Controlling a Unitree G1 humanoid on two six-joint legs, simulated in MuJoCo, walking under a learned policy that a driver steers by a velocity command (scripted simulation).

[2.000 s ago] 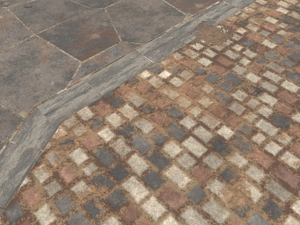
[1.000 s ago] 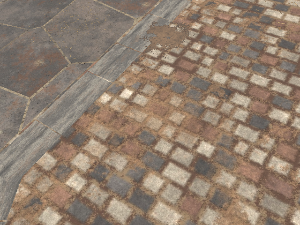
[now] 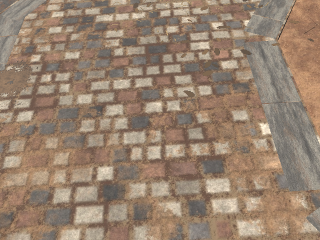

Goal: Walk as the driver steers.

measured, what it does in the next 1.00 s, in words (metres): walks ahead, turning left: left foot, then left foot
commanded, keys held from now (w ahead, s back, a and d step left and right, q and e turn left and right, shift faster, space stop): q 0.14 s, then w+q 0.68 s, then w+e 0.18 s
